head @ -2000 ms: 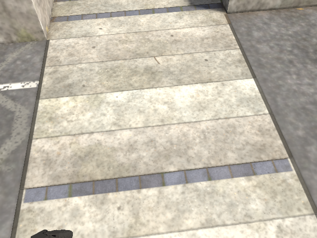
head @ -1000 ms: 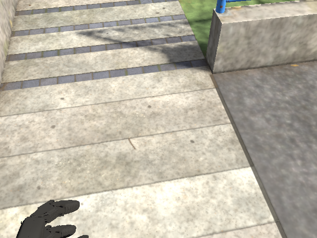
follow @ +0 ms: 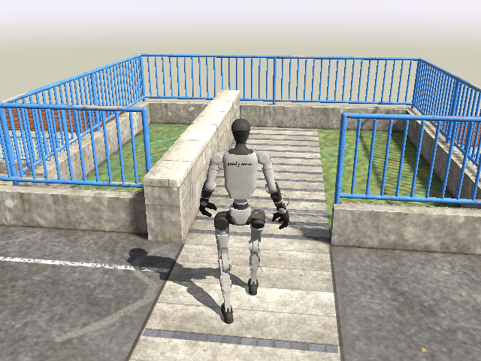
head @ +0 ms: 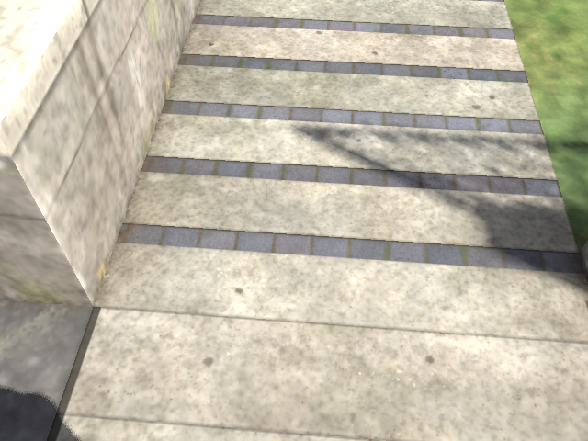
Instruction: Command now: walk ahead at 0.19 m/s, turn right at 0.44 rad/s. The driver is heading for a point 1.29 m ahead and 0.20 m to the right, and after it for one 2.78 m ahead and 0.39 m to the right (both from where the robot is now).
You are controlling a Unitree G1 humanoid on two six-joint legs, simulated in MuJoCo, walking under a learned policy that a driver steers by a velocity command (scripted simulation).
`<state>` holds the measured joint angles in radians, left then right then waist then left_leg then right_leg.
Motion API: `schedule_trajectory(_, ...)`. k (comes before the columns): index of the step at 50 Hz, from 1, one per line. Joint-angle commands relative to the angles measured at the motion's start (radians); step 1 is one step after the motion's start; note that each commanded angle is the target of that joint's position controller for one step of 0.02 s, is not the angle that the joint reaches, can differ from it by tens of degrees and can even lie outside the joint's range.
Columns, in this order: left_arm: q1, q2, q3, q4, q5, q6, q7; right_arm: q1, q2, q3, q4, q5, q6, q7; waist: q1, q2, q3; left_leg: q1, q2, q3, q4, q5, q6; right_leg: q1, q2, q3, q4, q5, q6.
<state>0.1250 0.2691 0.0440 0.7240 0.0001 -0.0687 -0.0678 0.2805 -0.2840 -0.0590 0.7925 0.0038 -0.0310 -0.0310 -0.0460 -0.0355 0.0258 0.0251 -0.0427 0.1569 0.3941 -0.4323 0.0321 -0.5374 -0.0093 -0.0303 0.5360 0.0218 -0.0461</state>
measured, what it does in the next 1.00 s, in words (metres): walks ahead, turning right: left foot, then right foot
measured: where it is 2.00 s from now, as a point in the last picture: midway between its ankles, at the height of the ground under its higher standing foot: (348, 312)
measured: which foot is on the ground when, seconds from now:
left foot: down 0.00-0.00, up 0.02-0.44, down 0.46-0.86, up 0.88-1.00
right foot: down 0.00-0.46, up 0.48-0.84, down 0.86-1.00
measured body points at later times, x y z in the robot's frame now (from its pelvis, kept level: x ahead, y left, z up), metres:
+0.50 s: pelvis +0.12 +0.03 +0.01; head +0.15 +0.04 +0.45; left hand +0.36 +0.25 -0.09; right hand +0.17 -0.28 -0.09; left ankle +0.19 +0.15 -0.73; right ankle +0.14 -0.09 -0.71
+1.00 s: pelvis +0.22 -0.04 +0.02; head +0.22 -0.06 +0.47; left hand +0.41 +0.17 -0.08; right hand +0.19 -0.33 -0.10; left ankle +0.26 +0.10 -0.65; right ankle +0.14 -0.11 -0.72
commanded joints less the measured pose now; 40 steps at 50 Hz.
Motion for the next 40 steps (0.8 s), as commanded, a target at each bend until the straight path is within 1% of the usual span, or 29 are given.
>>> schedule_trajectory(1, 0.264, 0.263, 0.088, -0.030, 0.009, -0.006, 0.024, -0.017, -0.132, -0.025, -0.093, -0.018, 0.001, -0.020, 0.147, -0.053, -0.242, -0.229, 0.128, -0.011, 0.630, 0.678, -0.025, 0.497, -0.104, 0.199, -0.047, 0.432, -0.126)
schedule_trajectory(2, 0.213, 0.325, 0.088, -0.062, 0.018, -0.005, 0.032, 0.143, -0.026, 0.009, -0.110, -0.047, -0.012, 0.006, 0.023, -0.234, -0.395, -0.611, -0.071, -0.126, 0.989, -0.283, -0.096, 0.841, -0.369, 0.641, 0.000, 0.725, -0.368)
schedule_trajectory(3, 0.216, 0.248, 0.077, -0.088, 0.009, 0.009, 0.035, 0.084, -0.128, -0.006, -0.086, -0.023, -0.023, 0.025, 0.114, -0.072, -0.505, -0.636, -0.027, -0.293, 1.053, -0.237, -0.082, 0.833, -0.341, 0.641, -0.065, 0.542, -0.365)
schedule_trajectory(4, 0.148, 0.210, 0.066, -0.108, 0.002, 0.018, 0.039, -0.018, -0.150, -0.014, -0.120, 0.010, -0.022, 0.028, 0.115, -0.040, -0.372, -0.692, 0.012, -0.285, 1.020, -0.158, -0.067, 0.718, -0.294, 0.525, -0.101, 0.399, -0.320)
schedule_trajectory(5, 0.098, 0.176, 0.058, -0.111, -0.014, 0.030, 0.045, -0.059, -0.142, -0.013, -0.124, 0.003, -0.014, 0.017, 0.090, 0.050, -0.252, -0.705, 0.048, -0.263, 0.943, -0.092, -0.069, 0.573, -0.245, 0.457, -0.143, 0.261, -0.269)
schedule_trajectory(6, 0.062, 0.157, 0.051, -0.120, -0.019, 0.042, 0.053, -0.076, -0.146, -0.018, -0.127, -0.009, 0.000, 0.006, 0.067, 0.048, -0.173, -0.679, 0.070, -0.257, 0.872, -0.049, -0.077, 0.435, -0.218, 0.423, -0.181, 0.168, -0.247)
schedule_trajectory(7, 0.044, 0.159, 0.051, -0.127, -0.007, 0.049, 0.057, -0.063, -0.144, -0.021, -0.131, -0.009, 0.015, 0.002, 0.036, 0.008, -0.140, -0.611, 0.077, -0.257, 0.814, -0.022, -0.080, 0.325, -0.185, 0.405, -0.215, 0.096, -0.235)
schedule_trajectory(8, 0.024, 0.166, 0.055, -0.135, 0.002, 0.054, 0.058, -0.040, -0.128, -0.019, -0.126, -0.012, 0.023, -0.001, 0.019, -0.026, -0.124, -0.571, 0.067, -0.243, 0.753, -0.009, -0.088, 0.261, -0.160, 0.385, -0.231, 0.081, -0.227)
schedule_trajectory(10, 0.024, 0.186, 0.064, -0.138, 0.008, 0.057, 0.067, -0.021, -0.102, -0.013, -0.115, -0.017, 0.025, -0.011, 0.015, -0.053, -0.139, -0.534, 0.053, -0.229, 0.643, 0.011, -0.109, 0.222, -0.138, 0.353, -0.222, 0.154, -0.226)
schedule_trajectory(11, 0.031, 0.196, 0.068, -0.137, 0.006, 0.060, 0.074, -0.026, -0.098, -0.011, -0.114, -0.018, 0.025, -0.015, 0.019, -0.053, -0.161, -0.529, 0.049, -0.233, 0.605, 0.033, -0.118, 0.230, -0.136, 0.354, -0.211, 0.163, -0.224)
schedule_trajectory(13, 0.026, 0.205, 0.073, -0.142, -0.004, 0.072, 0.087, -0.046, -0.098, -0.012, -0.115, -0.017, 0.029, -0.017, 0.029, -0.057, -0.192, -0.514, 0.046, -0.246, 0.541, 0.100, -0.129, 0.233, -0.122, 0.364, -0.201, 0.056, -0.202)
schedule_trajectory(14, 0.020, 0.205, 0.074, -0.146, -0.007, 0.080, 0.092, -0.062, -0.098, -0.012, -0.118, -0.014, 0.030, -0.016, 0.035, -0.065, -0.190, -0.508, 0.042, -0.250, 0.510, 0.127, -0.131, 0.225, -0.112, 0.375, -0.203, -0.027, -0.189)
schedule_trajectory(17, 0.013, 0.201, 0.074, -0.153, -0.006, 0.097, 0.098, -0.107, -0.096, -0.014, -0.133, -0.009, 0.024, -0.010, 0.053, -0.101, -0.161, -0.486, 0.029, -0.259, 0.409, 0.146, -0.127, 0.212, -0.094, 0.424, -0.203, -0.203, -0.165)
schedule_trajectory(20, 0.024, 0.196, 0.074, -0.156, -0.008, 0.106, 0.096, -0.115, -0.104, -0.020, -0.140, -0.002, 0.002, 0.002, 0.063, -0.130, -0.157, -0.443, 0.014, -0.261, 0.277, 0.122, -0.107, 0.263, -0.101, 0.492, -0.159, -0.159, -0.155)
schedule_trajectory(21, 0.016, 0.191, 0.073, -0.160, -0.012, 0.109, 0.095, -0.096, -0.104, -0.023, -0.135, -0.001, -0.005, 0.007, 0.049, -0.133, -0.157, -0.402, 0.010, -0.254, 0.192, 0.149, -0.094, 0.272, -0.094, 0.506, -0.134, -0.126, -0.143)
schedule_trajectory(22, 0.004, 0.183, 0.070, -0.163, -0.019, 0.114, 0.097, -0.061, -0.107, -0.028, -0.124, 0.001, -0.012, 0.011, 0.023, -0.131, -0.153, -0.324, 0.014, -0.241, 0.062, 0.229, -0.078, 0.256, -0.071, 0.505, -0.099, -0.112, -0.119)
schedule_trajectory(23, 0.027, 0.153, 0.062, -0.163, -0.020, 0.116, 0.098, -0.037, -0.149, -0.042, -0.120, -0.009, -0.014, 0.009, 0.024, -0.082, -0.157, -0.223, 0.107, -0.299, -0.021, 0.292, -0.043, 0.198, -0.024, 0.469, -0.027, -0.207, -0.072)
schedule_trajectory(24, 0.085, 0.100, 0.048, -0.173, -0.013, 0.112, 0.094, -0.075, -0.248, -0.062, -0.136, -0.035, -0.004, 0.003, 0.091, 0.188, -0.146, -0.149, 0.331, -0.525, -0.055, 0.448, 0.075, 0.051, 0.112, 0.286, 0.165, -0.481, -0.004)
schedule_trajectory(25, 0.056, 0.154, 0.061, -0.186, -0.005, 0.097, 0.091, -0.051, -0.227, -0.063, -0.131, -0.061, 0.001, 0.006, 0.054, 0.330, -0.136, -0.167, 0.435, -0.709, -0.112, 0.432, 0.212, -0.073, 0.153, 0.179, 0.381, -0.648, 0.041)
schedule_trajectory(26, 0.066, 0.201, 0.076, -0.170, -0.002, 0.090, 0.090, -0.069, -0.181, -0.049, -0.148, -0.049, -0.001, 0.004, 0.048, 0.240, -0.124, -0.167, 0.419, -0.685, -0.118, 0.271, 0.220, -0.102, 0.100, 0.204, 0.509, -0.584, 0.056)
schedule_trajectory(27, 0.065, 0.193, 0.077, -0.150, -0.007, 0.094, 0.089, -0.085, -0.147, -0.041, -0.148, -0.029, 0.000, 0.001, 0.049, 0.183, -0.101, -0.169, 0.351, -0.603, -0.122, 0.092, 0.173, -0.123, 0.082, 0.192, 0.542, -0.507, 0.065)
schedule_trajectory(28, 0.072, 0.166, 0.070, -0.139, -0.002, 0.098, 0.090, -0.084, -0.133, -0.036, -0.144, -0.008, -0.001, -0.001, 0.045, 0.183, -0.079, -0.144, 0.303, -0.561, -0.133, -0.023, 0.138, -0.156, 0.073, 0.178, 0.560, -0.455, 0.080)
schedule_trajectory(29, 0.068, 0.141, 0.062, -0.136, -0.001, 0.097, 0.086, -0.067, -0.128, -0.031, -0.134, 0.000, -0.002, -0.004, 0.031, 0.192, -0.055, -0.131, 0.292, -0.547, -0.150, -0.057, 0.135, -0.183, 0.064, 0.171, 0.574, -0.419, 0.090)
schedule_trajectory(30, 0.058, 0.118, 0.053, -0.136, -0.005, 0.089, 0.079, -0.043, -0.128, -0.030, -0.125, -0.002, -0.002, -0.005, 0.021, 0.193, -0.041, -0.136, 0.271, -0.514, -0.170, -0.063, 0.132, -0.177, 0.061, 0.141, 0.554, -0.395, 0.095)
schedule_trajectory(32, 0.010, 0.098, 0.043, -0.146, -0.010, 0.069, 0.070, -0.004, -0.133, -0.032, -0.110, -0.006, -0.007, -0.003, -0.006, 0.204, -0.020, -0.127, 0.255, -0.468, -0.196, -0.031, 0.136, -0.152, 0.042, 0.084, 0.446, -0.361, 0.096)
schedule_trajectory(35, -0.047, 0.065, 0.025, -0.156, -0.011, 0.041, 0.061, 0.015, -0.161, -0.040, -0.098, 0.003, -0.013, 0.001, -0.027, 0.222, -0.014, -0.162, 0.249, -0.410, -0.203, 0.057, 0.139, -0.016, 0.015, 0.030, 0.231, -0.345, 0.084)
schedule_trajectory(37, -0.048, 0.068, 0.023, -0.151, -0.016, 0.028, 0.054, 0.033, -0.183, -0.046, -0.086, 0.010, -0.014, 0.009, -0.030, 0.234, -0.008, -0.208, 0.256, -0.389, -0.199, 0.078, 0.150, 0.090, 0.024, 0.005, 0.121, -0.364, 0.067)
schedule_trajectory(38, -0.040, 0.078, 0.025, -0.148, -0.020, 0.024, 0.051, 0.043, -0.191, -0.048, -0.080, 0.015, -0.013, 0.015, -0.026, 0.233, -0.005, -0.226, 0.265, -0.393, -0.192, 0.073, 0.158, 0.133, 0.028, -0.003, 0.074, -0.361, 0.057)
schedule_trajectory(40, 0.017, 0.083, 0.028, -0.122, -0.024, 0.015, 0.048, 0.033, -0.189, -0.045, -0.073, 0.028, -0.008, 0.024, 0.017, 0.206, -0.003, -0.287, 0.266, -0.386, -0.160, 0.063, 0.153, 0.275, 0.040, -0.021, -0.076, -0.249, 0.025)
